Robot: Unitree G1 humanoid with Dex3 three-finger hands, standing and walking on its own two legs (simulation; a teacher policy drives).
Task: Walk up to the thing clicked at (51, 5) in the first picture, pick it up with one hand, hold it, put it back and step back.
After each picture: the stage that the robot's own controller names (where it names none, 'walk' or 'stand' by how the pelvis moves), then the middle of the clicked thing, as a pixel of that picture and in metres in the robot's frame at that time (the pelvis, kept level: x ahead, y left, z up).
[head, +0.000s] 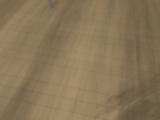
stand; (50, 4) +2.34 +0.54 -0.72
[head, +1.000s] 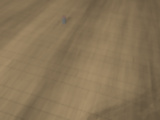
walk; (63, 20) +2.24 +0.25 -0.69
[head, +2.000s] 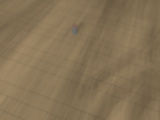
walk; (74, 29) +1.58 +0.06 -0.71
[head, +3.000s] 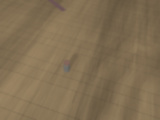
walk; (66, 66) +1.04 +0.12 -0.71
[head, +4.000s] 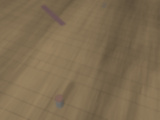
walk; (59, 101) +0.65 +0.17 -0.71
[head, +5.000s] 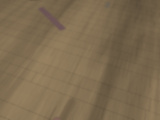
stand; out of the picture +0.43 +0.19 -0.70
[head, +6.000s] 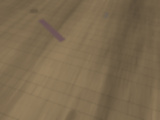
stand; out of the picture +0.39 +0.21 -0.72
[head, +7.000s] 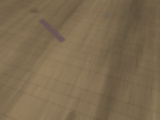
stand; out of the picture +0.38 +0.20 -0.73
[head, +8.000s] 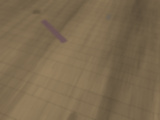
stand; out of the picture +0.38 +0.20 -0.73
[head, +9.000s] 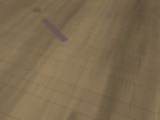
stand; out of the picture +0.37 +0.20 -0.73
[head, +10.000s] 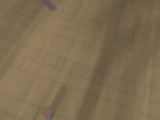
go down; (48, 113) +0.40 +0.22 -0.65
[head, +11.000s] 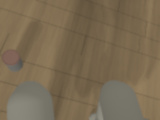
go down; (13, 61) +0.44 +0.28 -0.29
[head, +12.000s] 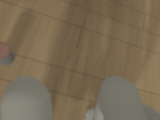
close in; (3, 54) +0.43 +0.30 -0.27
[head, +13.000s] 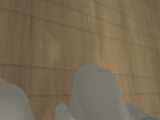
close in; out of the picture +0.41 +0.33 -0.21
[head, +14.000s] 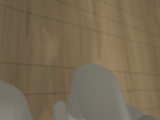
close; out of the picture +0.40 +0.34 -0.21
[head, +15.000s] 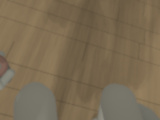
lift; out of the picture +0.35 +0.29 -0.07
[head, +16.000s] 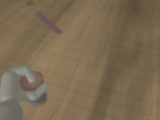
hold; (34, 89) +0.33 +0.18 +0.04
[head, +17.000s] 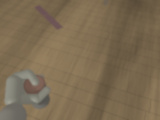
hold; (37, 92) +0.33 +0.17 -0.01
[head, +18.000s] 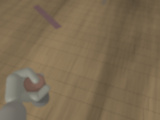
hold; (37, 91) +0.34 +0.18 -0.01
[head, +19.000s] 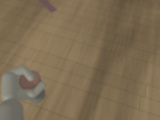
crouch; (33, 87) +0.35 +0.19 -0.05
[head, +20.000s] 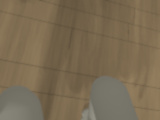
lower; out of the picture +0.47 +0.30 -0.11
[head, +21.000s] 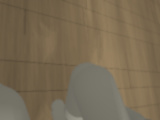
lower; out of the picture +0.40 +0.35 -0.22
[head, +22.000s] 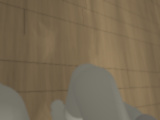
lower; out of the picture +0.40 +0.35 -0.22
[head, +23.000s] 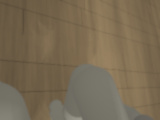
lower; out of the picture +0.40 +0.35 -0.22
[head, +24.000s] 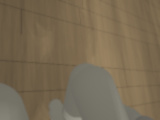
lower; out of the picture +0.40 +0.35 -0.22
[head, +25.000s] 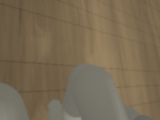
open; out of the picture +0.39 +0.35 -0.22
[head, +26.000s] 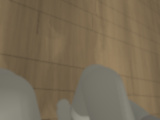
stand; out of the picture +0.40 +0.33 -0.23
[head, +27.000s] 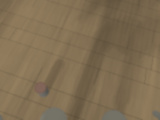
walk; (42, 89) +0.43 +0.25 -0.51
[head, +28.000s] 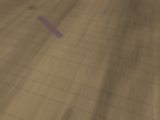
stand; out of the picture +0.40 +0.22 -0.67
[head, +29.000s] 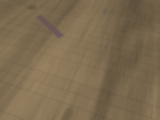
stand; out of the picture +0.40 +0.22 -0.67
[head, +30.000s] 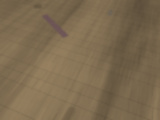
stand; out of the picture +0.40 +0.21 -0.70
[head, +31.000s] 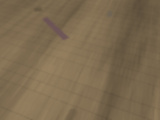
stand; out of the picture +0.40 +0.21 -0.72
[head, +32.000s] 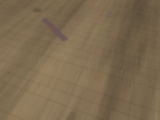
stand; out of the picture +0.38 +0.21 -0.73
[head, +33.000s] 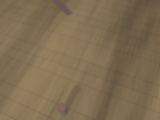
walk; (62, 109) +0.45 +0.21 -0.71
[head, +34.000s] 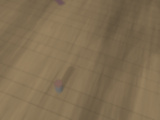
walk; (58, 86) +0.65 +0.17 -0.71
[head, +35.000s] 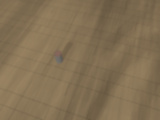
walk; (58, 57) +0.94 +0.29 -0.69
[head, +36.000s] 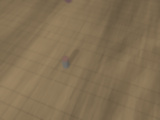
stand; (65, 62) +0.99 +0.19 -0.71
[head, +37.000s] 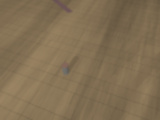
stand; (65, 68) +1.02 +0.22 -0.72
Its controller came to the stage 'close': yes
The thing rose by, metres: 0.70
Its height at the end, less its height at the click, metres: +0.00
